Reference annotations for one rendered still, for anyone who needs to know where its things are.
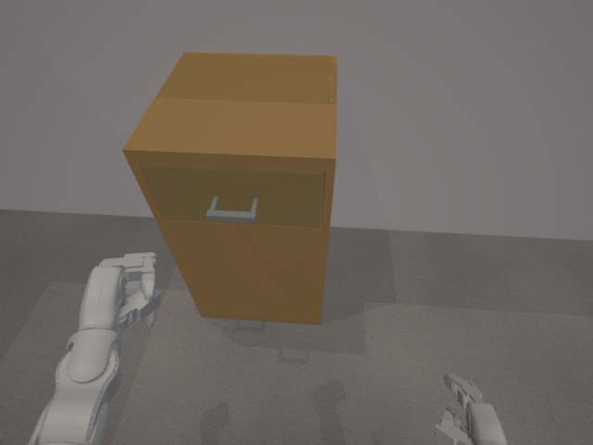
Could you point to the left robot forearm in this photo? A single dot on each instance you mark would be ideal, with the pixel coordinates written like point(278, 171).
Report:
point(87, 378)

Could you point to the robot left hand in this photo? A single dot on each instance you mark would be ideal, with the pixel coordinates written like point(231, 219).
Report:
point(106, 291)

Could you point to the drawer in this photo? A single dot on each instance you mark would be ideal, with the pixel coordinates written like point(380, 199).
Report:
point(285, 198)

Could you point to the robot right hand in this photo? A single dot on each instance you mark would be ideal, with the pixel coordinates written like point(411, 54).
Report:
point(479, 426)

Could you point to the cabinet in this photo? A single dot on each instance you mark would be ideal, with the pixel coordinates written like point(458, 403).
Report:
point(251, 112)

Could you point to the handle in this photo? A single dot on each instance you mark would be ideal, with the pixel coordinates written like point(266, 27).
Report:
point(232, 216)

